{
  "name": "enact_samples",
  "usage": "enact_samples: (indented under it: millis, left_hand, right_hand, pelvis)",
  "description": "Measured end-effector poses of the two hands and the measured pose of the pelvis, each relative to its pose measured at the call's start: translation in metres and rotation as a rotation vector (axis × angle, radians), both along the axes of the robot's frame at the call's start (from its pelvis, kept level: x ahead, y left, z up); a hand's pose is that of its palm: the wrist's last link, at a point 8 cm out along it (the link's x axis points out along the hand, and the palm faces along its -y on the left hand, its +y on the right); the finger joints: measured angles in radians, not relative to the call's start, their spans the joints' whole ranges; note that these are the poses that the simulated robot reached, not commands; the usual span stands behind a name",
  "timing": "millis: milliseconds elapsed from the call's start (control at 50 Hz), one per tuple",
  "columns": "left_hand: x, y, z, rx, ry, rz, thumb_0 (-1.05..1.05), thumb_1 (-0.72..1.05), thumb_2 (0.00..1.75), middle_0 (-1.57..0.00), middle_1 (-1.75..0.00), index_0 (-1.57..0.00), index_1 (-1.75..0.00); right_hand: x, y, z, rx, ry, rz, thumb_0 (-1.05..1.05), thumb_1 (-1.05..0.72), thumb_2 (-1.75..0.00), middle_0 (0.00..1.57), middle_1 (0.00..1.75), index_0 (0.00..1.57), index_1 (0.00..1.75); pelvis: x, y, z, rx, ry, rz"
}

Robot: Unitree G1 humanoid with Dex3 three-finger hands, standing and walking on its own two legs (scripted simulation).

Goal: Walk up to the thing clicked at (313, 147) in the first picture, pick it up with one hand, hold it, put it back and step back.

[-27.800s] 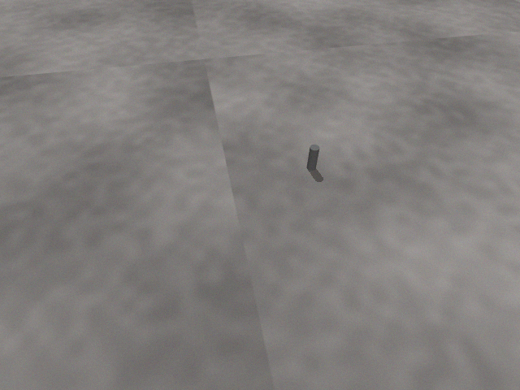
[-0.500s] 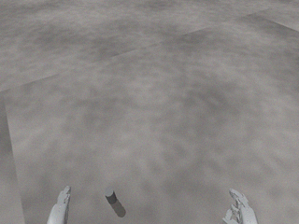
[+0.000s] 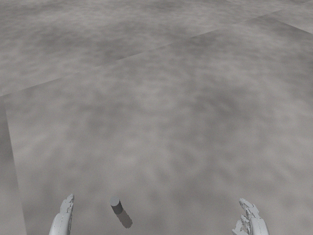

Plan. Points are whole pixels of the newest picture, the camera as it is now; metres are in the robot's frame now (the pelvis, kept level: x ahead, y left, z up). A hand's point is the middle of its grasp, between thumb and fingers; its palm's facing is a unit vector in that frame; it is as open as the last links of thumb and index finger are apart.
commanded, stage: stand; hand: left
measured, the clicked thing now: (116, 205) +0.41 +0.23 -0.65
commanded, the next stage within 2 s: none
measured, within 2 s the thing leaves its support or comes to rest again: neither
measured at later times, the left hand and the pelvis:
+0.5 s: hand out of the picture +0.15 +0.21 -0.10, palm faces -0.03 -0.94 -0.33, open 8.8 cm; pelvis +0.00 +0.00 +0.01, yaw +0 degrees
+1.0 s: hand out of the picture +0.05 +0.25 -0.11, palm faces -0.01 -0.94 -0.33, open 7.4 cm; pelvis +0.00 +0.01 +0.05, yaw +0 degrees
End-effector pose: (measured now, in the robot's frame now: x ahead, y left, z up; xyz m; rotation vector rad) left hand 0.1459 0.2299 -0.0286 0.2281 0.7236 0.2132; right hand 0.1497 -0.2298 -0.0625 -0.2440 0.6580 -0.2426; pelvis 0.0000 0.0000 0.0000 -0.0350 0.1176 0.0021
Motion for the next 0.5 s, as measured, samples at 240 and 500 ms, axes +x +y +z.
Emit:
enact_samples:
  millis: [240, 500]
  left_hand:
    - [0.0, 0.001, 0.0, 0.001, 0.001, -0.001, -0.01, -0.23, 0.36, -0.15, -0.21, -0.15, -0.21]
    - [-0.008, 0.03, -0.038, 0.051, 0.14, -0.103, 0.0, 0.63, 0.84, -0.2, -0.29, -0.2, -0.29]
  right_hand:
    - [0.001, 0.001, -0.001, 0.0, 0.004, 0.003, 0.02, -0.9, -0.9, 0.2, 0.3, 0.21, 0.3]
    - [-0.017, -0.024, -0.02, -0.031, 0.298, 0.123, 0.01, -0.9, -0.9, 0.2, 0.3, 0.21, 0.3]
  pelvis:
    - [0.001, 0.001, 0.0, 0.0, 0.005, 0.0]
    - [-0.002, 0.0, 0.011, 0.034, -0.079, -0.006]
